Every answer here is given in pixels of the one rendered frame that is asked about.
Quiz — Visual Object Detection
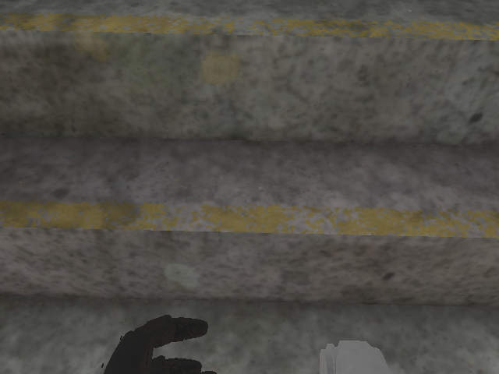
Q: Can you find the robot left hand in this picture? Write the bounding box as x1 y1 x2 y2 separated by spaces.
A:
101 315 217 374

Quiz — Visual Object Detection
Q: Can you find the right robot thigh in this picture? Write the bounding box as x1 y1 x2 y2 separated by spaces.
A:
320 340 393 374

